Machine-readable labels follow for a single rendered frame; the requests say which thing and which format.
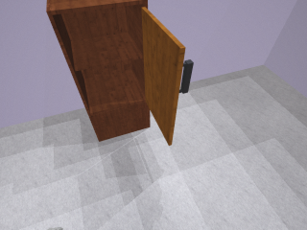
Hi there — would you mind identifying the handle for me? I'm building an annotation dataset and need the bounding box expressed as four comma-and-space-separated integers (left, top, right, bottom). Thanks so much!
179, 59, 194, 94

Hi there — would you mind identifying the cupboard door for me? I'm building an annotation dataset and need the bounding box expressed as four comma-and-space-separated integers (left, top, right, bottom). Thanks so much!
141, 7, 186, 146

